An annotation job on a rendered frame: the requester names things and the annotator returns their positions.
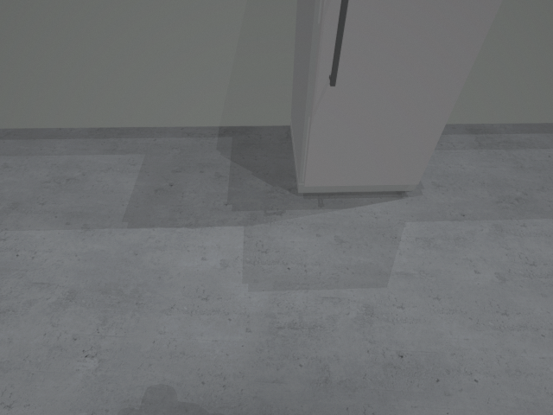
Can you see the handle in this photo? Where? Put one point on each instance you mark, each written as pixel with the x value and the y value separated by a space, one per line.
pixel 339 37

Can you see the fridge door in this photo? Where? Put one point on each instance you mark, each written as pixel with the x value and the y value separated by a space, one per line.
pixel 402 66

